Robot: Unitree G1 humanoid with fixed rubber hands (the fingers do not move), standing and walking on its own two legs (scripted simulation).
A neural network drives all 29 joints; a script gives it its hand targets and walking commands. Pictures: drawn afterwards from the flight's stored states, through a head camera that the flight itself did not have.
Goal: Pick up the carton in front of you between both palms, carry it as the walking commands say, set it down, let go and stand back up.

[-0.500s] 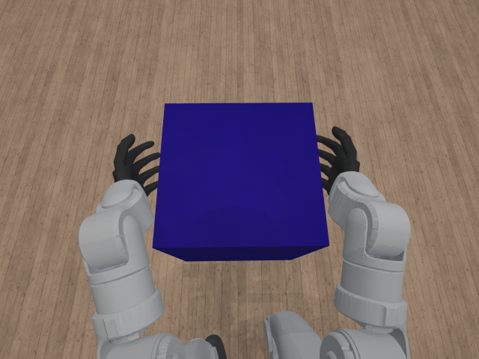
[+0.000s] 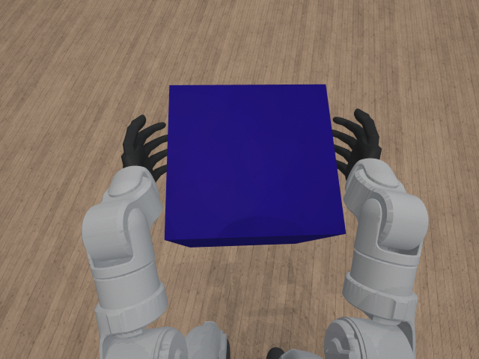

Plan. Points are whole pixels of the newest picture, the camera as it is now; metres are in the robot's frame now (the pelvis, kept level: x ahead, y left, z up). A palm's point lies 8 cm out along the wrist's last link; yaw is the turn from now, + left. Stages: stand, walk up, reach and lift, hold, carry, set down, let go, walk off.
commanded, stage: carry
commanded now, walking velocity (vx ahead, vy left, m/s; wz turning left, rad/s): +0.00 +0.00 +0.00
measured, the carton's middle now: (245, 180) +0.37 +0.02 +0.06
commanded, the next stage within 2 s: none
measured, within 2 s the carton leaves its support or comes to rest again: neither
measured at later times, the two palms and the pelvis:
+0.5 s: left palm (169, 119) +0.45 +0.15 +0.12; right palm (360, 127) +0.44 -0.15 +0.12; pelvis +0.12 +0.01 -0.01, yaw -3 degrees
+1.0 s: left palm (181, 40) +0.61 +0.15 +0.16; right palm (350, 32) +0.64 -0.16 +0.16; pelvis +0.29 -0.02 +0.02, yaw -1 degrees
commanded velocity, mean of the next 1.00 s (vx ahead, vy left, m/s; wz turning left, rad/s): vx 0.33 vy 0.00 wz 0.00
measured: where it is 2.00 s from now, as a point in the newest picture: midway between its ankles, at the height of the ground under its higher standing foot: (258, 160)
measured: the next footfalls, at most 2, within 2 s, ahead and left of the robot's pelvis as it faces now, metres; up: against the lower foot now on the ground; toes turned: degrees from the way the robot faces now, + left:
left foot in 0.04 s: +0.14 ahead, +0.10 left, +0.01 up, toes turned +3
right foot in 0.80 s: +0.26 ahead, -0.09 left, +0.02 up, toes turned -8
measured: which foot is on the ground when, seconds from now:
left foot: up 0.00-0.02, down 0.04-0.82, up 0.84-1.00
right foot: down 0.00-0.64, up 0.66-0.78, down 0.80-1.00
